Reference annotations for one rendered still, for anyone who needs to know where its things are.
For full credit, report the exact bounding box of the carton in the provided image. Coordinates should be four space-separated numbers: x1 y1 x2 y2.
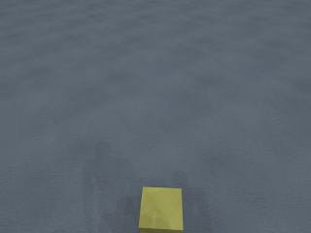
138 186 184 233

